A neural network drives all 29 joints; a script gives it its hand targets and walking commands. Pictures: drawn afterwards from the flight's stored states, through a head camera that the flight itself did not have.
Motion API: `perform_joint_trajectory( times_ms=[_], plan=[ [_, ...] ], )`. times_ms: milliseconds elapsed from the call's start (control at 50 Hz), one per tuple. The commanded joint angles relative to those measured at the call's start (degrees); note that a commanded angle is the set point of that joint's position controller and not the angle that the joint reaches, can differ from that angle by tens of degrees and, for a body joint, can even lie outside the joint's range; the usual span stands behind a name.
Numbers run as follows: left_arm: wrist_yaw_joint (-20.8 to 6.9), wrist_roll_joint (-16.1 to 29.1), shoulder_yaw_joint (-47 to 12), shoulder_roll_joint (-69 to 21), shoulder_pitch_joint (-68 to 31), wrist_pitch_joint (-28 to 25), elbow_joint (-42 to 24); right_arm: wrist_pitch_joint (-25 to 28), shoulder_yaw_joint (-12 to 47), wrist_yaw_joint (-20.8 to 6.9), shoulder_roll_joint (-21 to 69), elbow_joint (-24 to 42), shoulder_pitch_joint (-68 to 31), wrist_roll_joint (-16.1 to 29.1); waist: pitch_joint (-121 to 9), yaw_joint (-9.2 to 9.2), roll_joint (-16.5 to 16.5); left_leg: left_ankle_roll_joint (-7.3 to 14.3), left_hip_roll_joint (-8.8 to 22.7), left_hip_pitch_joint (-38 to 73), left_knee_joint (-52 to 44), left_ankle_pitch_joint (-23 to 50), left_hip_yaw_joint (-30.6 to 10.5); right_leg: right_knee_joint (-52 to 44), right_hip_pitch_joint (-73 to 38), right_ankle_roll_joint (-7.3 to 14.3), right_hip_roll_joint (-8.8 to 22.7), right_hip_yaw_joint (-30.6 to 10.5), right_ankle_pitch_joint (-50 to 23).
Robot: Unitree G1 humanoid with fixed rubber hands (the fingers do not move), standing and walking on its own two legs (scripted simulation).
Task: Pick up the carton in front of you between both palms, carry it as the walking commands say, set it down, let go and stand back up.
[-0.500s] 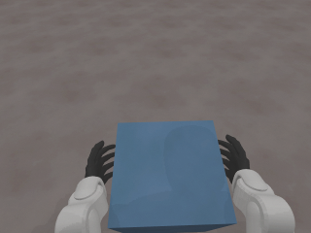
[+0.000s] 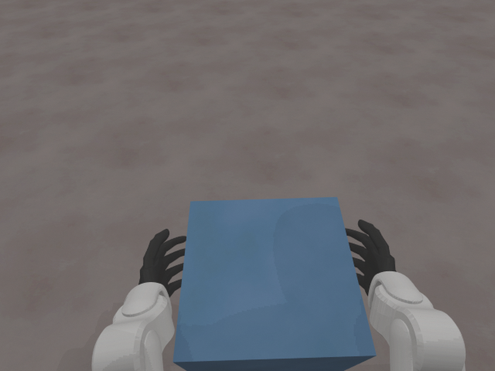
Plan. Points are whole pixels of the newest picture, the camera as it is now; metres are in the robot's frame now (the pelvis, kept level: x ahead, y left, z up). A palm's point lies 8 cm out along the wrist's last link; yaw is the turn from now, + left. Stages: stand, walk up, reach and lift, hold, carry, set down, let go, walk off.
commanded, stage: carry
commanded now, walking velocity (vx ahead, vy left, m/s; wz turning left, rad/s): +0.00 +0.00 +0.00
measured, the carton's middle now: (265, 297) +0.24 +0.00 +0.01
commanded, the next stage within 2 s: hold in 1.26 s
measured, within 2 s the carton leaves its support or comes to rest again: neither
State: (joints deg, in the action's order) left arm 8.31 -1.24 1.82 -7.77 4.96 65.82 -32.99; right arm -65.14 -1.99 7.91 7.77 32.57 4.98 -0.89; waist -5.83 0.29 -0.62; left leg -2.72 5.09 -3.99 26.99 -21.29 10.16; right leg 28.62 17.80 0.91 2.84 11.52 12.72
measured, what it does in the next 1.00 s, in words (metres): shifts its weight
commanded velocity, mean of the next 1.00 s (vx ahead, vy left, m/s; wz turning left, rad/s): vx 0.00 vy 0.00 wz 0.00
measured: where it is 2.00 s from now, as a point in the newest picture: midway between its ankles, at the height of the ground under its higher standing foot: outside the picture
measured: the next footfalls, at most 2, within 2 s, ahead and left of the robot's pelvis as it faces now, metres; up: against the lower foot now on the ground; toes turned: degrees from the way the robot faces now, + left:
none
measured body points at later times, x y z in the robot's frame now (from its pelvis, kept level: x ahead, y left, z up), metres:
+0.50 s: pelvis -0.05 +0.01 -0.01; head -0.07 +0.01 +0.44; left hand +0.19 +0.16 +0.07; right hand +0.19 -0.14 +0.07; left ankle -0.15 +0.11 -0.74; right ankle +0.00 -0.11 -0.74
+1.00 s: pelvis -0.08 +0.01 -0.01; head -0.09 +0.01 +0.44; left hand +0.20 +0.16 +0.02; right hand +0.20 -0.14 +0.02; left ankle -0.15 +0.11 -0.74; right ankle +0.00 -0.11 -0.74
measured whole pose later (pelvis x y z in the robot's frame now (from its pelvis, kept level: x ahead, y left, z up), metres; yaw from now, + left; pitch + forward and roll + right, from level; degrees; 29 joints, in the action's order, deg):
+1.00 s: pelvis -0.08 +0.01 -0.01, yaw +0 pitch +1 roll +0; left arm 2.2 -11.1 6.1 -7.3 -6.1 46.8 1.1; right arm -46.9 -5.8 2.6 7.4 -1.1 -6.5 -11.3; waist -3.2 -0.2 -0.3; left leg 0.5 2.8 -9.0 29.6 -21.5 11.3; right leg 28.5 22.3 0.8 5.4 9.9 7.1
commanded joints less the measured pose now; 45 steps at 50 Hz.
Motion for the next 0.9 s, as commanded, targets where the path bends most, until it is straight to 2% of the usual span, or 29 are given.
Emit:
perform_joint_trajectory(
  times_ms=[0,20,40,60,120,160,180,260,300,440,560,720,880],
  plan=[
    [-1.7,10.3,-32.3,-37.6,-17.5,-0.7,-5.7,0.4,31.3,-1.7,36.2,5.6,-16.9,10.0,-11.9,-0.41,-0.3,-0.2,3.3,-3.6,1.2,36.2,-1.4,2.1,-15.1,1.7,5.7,-4.3,-44.9],
    [-1.7,10.2,-32.2,-37.7,-17.7,-0.7,-5.6,0.3,31.5,-1.8,36.4,5.7,-17.3,10.2,-11.8,-0.49,0.6,-0.3,2.9,-4.3,-0.6,30.8,-1.9,2.3,-15.4,2.2,6.5,-5.2,-47.2],
    [-1.7,10.1,-32.0,-37.8,-17.9,-0.6,-5.3,0.1,31.7,-1.8,36.3,5.6,-17.6,10.3,-11.2,-0.53,1.3,-0.1,2.8,-4.1,-2.7,28.1,-2.3,2.5,-14.9,2.4,6.8,-5.7,-46.0],
    [-1.6,10.0,-31.7,-37.7,-17.8,-0.6,-4.9,0.0,31.7,-1.8,36.2,5.4,-17.8,10.3,-10.8,-0.45,1.3,0.1,3.2,-2.9,-3.6,29.6,-2.7,2.8,-13.3,2.2,6.6,-5.7,-41.9],
    [-1.2,9.2,-30.6,-36.8,-16.9,-0.3,-3.5,-0.4,31.5,-1.7,35.3,4.4,-17.2,10.2,-9.9,-0.26,-1.5,0.9,5.8,1.6,-1.7,41.3,-2.8,3.2,-7.1,1.1,5.3,-4.4,-27.9],
    [-1.2,9.2,-30.6,-37.0,-17.7,-0.3,-3.6,-0.4,31.3,-1.7,35.5,4.4,-17.4,10.2,-9.1,-0.27,-2.6,1.4,6.5,0.7,-1.3,42.1,-2.5,3.7,-6.0,0.8,5.1,-4.1,-22.8],
    [-1.3,9.5,-30.9,-37.2,-18.7,-0.3,-4.4,-0.2,31.3,-1.7,36.0,4.6,-18.1,10.2,-8.4,-0.31,-2.9,1.7,6.5,-1.2,-1.1,38.7,-2.2,3.4,-6.6,0.7,5.3,-4.0,-21.6],
    [-1.6,10.2,-31.7,-38.0,-20.4,-0.3,-5.0,-0.1,31.3,-1.8,36.9,5.2,-19.3,10.2,-7.2,-0.53,-1.1,2.0,5.0,-4.5,-1.9,25.6,-1.8,2.5,-7.5,0.7,6.1,-5.0,-22.8],
    [-1.7,10.1,-31.6,-37.8,-19.8,-0.3,-4.6,-0.2,31.3,-1.8,36.7,5.0,-19.0,10.0,-7.1,-0.57,-0.4,2.1,4.7,-5.0,-2.4,21.7,-2.3,1.9,-7.3,0.8,6.4,-5.5,-22.2],
    [-4.0,8.7,-31.8,-35.8,-19.2,-0.4,-0.3,-0.3,32.4,-4.1,35.2,1.3,-19.3,8.9,-5.4,-0.62,-0.1,2.3,4.5,-7.5,-4.2,14.9,-3.4,-0.2,-6.6,0.7,6.6,-6.2,-17.2],
    [-6.9,7.7,-29.9,-33.1,-23.3,-3.2,4.8,2.5,30.8,-7.0,33.5,-4.9,-23.7,7.4,-4.7,-0.38,0.3,2.8,4.3,-9.3,-5.8,8.3,-3.7,-1.9,-6.4,0.8,6.8,-6.7,-13.5],
    [-10.0,5.7,-27.7,-34.1,-26.9,-8.7,13.2,8.1,27.8,-9.5,34.2,-13.8,-26.3,4.4,-6.2,-0.32,0.7,3.4,4.2,-9.5,-6.0,6.4,-3.7,-2.5,-6.4,0.4,6.9,-6.8,-12.9],
    [-13.2,2.2,-23.8,-36.0,-31.0,-17.4,24.0,16.7,24.7,-12.6,35.7,-23.9,-30.8,1.7,-7.7,-0.43,0.9,3.8,4.1,-9.4,-5.0,7.2,-3.8,-2.2,-6.4,0.3,6.9,-6.5,-13.9]
  ],
)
